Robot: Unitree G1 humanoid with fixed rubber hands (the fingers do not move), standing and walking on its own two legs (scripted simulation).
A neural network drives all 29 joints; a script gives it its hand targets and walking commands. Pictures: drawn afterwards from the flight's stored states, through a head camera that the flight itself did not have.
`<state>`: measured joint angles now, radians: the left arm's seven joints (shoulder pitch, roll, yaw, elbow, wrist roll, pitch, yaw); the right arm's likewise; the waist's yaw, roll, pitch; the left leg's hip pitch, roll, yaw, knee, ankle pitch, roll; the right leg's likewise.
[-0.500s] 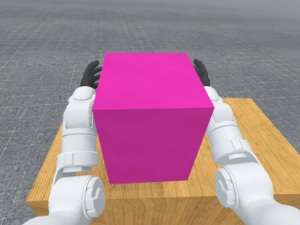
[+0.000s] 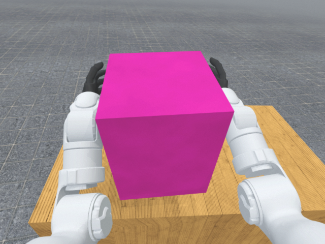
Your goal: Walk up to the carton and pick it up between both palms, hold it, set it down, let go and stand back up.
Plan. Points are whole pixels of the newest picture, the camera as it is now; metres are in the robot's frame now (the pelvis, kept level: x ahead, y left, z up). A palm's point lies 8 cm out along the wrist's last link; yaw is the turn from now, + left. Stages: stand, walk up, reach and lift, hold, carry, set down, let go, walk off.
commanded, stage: reach and lift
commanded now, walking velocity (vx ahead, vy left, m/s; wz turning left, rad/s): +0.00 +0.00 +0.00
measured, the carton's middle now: (160, 126) +0.32 -0.01 +0.19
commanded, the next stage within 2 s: hold in 0.08 s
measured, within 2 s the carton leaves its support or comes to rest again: neither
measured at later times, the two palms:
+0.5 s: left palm (85, 89) +0.36 +0.14 +0.27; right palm (220, 77) +0.37 -0.15 +0.29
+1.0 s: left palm (87, 87) +0.36 +0.14 +0.27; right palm (220, 76) +0.37 -0.15 +0.29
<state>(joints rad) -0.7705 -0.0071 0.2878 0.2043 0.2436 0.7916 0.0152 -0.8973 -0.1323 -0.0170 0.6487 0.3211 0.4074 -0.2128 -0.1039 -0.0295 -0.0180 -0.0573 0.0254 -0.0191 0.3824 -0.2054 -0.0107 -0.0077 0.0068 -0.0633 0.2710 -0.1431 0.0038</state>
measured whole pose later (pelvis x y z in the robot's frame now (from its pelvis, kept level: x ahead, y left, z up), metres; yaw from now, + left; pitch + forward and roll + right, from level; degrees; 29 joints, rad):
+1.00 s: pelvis +0.00 -0.01 +0.00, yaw +0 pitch -7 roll -1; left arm -0.83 0.01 0.34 0.24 0.23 0.88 -0.01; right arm -1.00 -0.16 0.01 0.69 0.39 0.54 -0.26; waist -0.08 -0.01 -0.09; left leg -0.06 0.04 -0.02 0.38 -0.21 -0.02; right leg -0.02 0.02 -0.07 0.29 -0.16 -0.01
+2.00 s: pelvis +0.01 +0.00 +0.00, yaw -1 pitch -6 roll -1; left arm -0.82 0.01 0.32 0.23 0.20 0.88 0.02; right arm -1.00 -0.17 0.04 0.69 0.41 0.56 -0.27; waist -0.07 -0.01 -0.08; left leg -0.06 0.03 -0.01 0.39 -0.22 -0.01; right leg -0.02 0.01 -0.05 0.29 -0.16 0.00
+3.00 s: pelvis +0.00 -0.01 +0.00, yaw +0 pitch -6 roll -1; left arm -0.89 0.03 0.35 0.33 0.22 0.85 0.00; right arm -1.08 -0.17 0.00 0.78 0.38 0.56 -0.25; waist -0.06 -0.01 -0.12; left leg -0.08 0.04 -0.02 0.38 -0.20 -0.02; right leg -0.04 0.02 -0.06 0.29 -0.15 -0.01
